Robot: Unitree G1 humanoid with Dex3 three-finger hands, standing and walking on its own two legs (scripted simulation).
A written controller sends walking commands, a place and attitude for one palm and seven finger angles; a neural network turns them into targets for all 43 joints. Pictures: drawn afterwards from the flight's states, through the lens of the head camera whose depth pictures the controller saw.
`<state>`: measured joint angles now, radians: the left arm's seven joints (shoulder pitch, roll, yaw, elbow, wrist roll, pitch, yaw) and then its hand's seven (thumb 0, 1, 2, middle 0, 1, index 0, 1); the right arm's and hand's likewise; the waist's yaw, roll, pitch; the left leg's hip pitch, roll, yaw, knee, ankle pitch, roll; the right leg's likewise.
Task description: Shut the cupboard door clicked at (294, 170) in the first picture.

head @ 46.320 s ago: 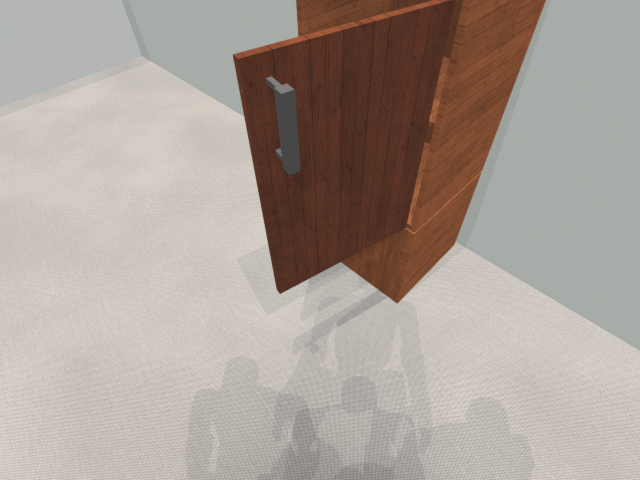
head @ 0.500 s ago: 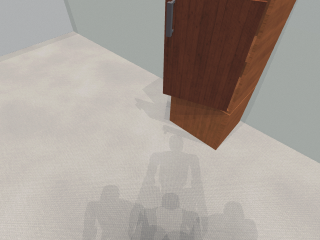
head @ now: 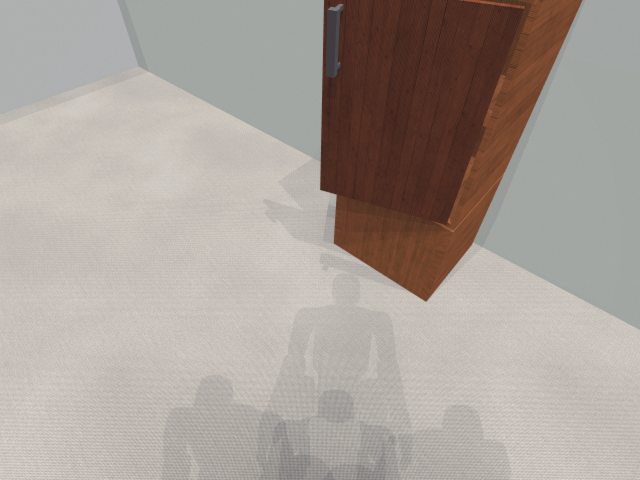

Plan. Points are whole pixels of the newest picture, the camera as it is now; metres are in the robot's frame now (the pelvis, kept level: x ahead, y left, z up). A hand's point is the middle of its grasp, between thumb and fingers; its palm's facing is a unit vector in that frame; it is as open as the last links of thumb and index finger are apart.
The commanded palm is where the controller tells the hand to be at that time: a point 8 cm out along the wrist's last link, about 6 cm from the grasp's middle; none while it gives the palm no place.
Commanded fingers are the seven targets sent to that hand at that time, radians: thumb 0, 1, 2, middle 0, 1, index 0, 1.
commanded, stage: look to check the result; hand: left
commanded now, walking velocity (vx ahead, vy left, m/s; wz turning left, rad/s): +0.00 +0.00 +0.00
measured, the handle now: (335, 41) +1.00 +0.01 +0.13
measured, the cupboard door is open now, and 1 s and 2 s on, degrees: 18 18 18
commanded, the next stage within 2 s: walk to a spot facing it in 0.50 s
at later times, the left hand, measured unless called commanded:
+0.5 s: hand out of the picture +0.00 +0.17 -0.18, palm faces +0.01 -0.98 -0.19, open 7.3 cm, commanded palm none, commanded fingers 0.00 0.90 0.90 -0.20 -0.30 -0.20 -0.30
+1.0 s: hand out of the picture +0.03 +0.21 -0.21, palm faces +0.22 -0.96 -0.16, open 7.4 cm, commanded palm none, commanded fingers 0.00 0.90 0.90 -0.20 -0.30 -0.20 -0.30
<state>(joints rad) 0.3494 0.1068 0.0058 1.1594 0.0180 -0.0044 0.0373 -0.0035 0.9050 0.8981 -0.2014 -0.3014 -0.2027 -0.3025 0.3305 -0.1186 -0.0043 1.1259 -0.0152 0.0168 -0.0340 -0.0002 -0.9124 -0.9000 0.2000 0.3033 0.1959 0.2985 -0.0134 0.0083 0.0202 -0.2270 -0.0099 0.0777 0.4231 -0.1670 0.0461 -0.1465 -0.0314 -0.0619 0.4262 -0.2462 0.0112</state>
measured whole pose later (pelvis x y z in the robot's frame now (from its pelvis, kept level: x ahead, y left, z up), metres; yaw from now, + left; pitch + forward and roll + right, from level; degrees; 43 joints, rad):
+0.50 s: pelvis +0.01 +0.00 +0.00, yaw +0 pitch -2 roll +0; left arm 0.28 0.15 0.00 1.16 0.02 -0.01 0.03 0.00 0.90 0.90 -0.20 -0.30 -0.20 -0.30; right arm 0.26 -0.16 0.00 1.13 -0.01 0.01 -0.03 0.00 -0.91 -0.90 0.20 0.30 0.20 0.30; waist -0.01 0.01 0.04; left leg -0.20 -0.01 0.07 0.40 -0.18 0.04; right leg -0.11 -0.03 -0.06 0.39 -0.25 0.01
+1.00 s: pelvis +0.07 +0.03 -0.03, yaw +12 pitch -1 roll -1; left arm 0.31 0.18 0.07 1.06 0.03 0.02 0.00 0.00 0.90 0.90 -0.20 -0.30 -0.20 -0.30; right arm 0.33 -0.19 -0.04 1.01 -0.04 0.00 0.01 0.00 -0.91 -0.90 0.20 0.30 0.20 0.30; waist -0.04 -0.04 0.08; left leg -0.38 0.02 0.11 0.72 -0.30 0.06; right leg -0.21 -0.12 -0.15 0.87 -0.53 0.04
